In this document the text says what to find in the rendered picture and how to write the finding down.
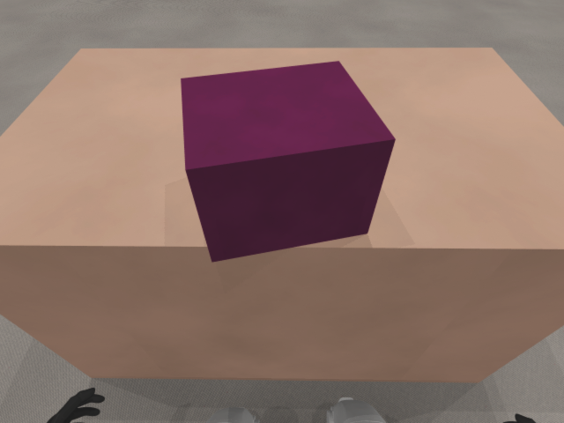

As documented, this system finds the carton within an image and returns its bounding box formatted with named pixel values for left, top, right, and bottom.
left=181, top=61, right=396, bottom=262

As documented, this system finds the pedestal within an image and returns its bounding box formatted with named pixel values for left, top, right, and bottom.
left=0, top=48, right=564, bottom=383

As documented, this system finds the left robot hand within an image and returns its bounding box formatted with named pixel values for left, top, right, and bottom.
left=47, top=388, right=105, bottom=423

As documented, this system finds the robot right thigh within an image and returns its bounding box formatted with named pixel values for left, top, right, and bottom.
left=327, top=400, right=386, bottom=423

